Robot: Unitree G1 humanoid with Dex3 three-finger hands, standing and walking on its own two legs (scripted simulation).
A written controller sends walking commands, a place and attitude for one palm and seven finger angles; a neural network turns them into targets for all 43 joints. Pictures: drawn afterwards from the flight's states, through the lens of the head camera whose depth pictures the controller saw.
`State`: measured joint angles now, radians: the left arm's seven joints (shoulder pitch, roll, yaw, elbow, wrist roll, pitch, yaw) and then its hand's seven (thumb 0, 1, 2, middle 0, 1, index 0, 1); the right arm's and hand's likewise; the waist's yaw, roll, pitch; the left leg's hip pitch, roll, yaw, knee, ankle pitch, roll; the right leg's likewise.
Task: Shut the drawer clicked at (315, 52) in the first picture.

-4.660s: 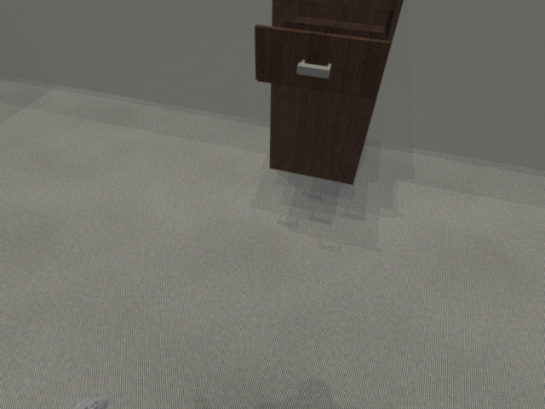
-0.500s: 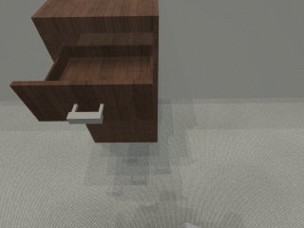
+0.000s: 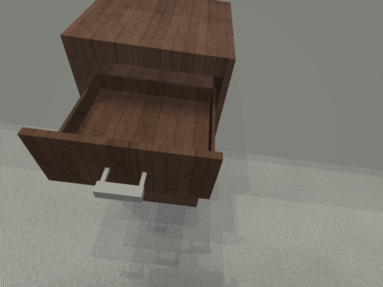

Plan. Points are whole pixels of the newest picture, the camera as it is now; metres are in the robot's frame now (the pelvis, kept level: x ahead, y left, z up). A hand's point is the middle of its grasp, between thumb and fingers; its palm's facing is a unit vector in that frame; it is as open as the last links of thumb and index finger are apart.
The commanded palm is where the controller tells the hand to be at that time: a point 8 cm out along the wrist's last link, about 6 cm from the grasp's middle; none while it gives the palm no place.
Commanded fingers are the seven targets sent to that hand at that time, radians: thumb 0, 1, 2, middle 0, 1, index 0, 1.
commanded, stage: come to a stop and stand still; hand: left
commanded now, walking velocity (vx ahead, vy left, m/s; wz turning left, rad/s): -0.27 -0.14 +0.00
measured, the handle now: (122, 182) +0.32 +0.19 +0.00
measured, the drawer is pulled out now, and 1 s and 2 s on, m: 0.30 0.30 0.30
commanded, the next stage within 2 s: look again from close up in 0.84 s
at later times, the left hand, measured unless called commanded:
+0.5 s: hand out of the picture +0.03 +0.12 -0.16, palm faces +0.00 -0.97 -0.24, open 7.4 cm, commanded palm none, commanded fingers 0.00 0.90 0.90 -0.20 -0.30 -0.20 -0.30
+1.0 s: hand out of the picture -0.05 +0.09 -0.17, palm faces +0.01 -0.99 -0.17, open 7.4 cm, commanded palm none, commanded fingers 0.00 0.90 0.90 -0.20 -0.30 -0.20 -0.30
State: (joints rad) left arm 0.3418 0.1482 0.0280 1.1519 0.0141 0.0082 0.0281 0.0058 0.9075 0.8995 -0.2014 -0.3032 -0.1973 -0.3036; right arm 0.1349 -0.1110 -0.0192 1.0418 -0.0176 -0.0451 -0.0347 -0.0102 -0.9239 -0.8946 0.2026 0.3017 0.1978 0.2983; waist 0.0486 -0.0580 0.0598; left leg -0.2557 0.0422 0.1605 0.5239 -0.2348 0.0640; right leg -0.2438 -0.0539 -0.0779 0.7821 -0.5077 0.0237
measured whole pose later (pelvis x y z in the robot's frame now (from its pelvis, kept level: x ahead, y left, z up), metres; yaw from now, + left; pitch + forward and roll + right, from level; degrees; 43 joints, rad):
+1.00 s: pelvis -0.04 -0.08 +0.00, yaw -1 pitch -1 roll +0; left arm 0.31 0.14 0.00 1.10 0.02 0.01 0.02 0.01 0.91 0.90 -0.20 -0.30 -0.20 -0.30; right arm 0.30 -0.13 -0.03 1.10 -0.03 0.01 -0.02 0.00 -0.91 -0.89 0.20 0.30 0.20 0.30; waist -0.01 0.00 0.04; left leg -0.23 0.06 0.03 0.47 -0.22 -0.03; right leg -0.22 0.00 -0.07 0.47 -0.23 -0.03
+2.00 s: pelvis +0.00 -0.02 -0.01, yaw -3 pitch -1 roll +0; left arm 0.40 0.13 0.03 1.10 0.02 0.02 0.02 0.01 0.90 0.90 -0.20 -0.30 -0.20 -0.30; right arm 0.38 -0.16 -0.02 1.11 -0.03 -0.02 -0.02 0.00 -0.91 -0.89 0.20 0.30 0.20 0.30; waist 0.00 -0.01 0.03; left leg -0.20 -0.01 0.10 0.57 -0.36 0.05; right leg -0.26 -0.07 -0.01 0.68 -0.40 0.00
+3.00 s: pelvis +0.02 -0.02 +0.00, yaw -3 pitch -1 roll +1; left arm 0.32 0.16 -0.02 1.08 0.01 0.01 0.02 0.01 0.90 0.90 -0.20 -0.30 -0.20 -0.30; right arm 0.31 -0.20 0.01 1.05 -0.02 -0.01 -0.01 0.00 -0.92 -0.89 0.20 0.30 0.20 0.30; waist 0.01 0.04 0.03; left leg -0.14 -0.01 0.13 0.42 -0.26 0.03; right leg -0.25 -0.06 -0.05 0.48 -0.21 0.01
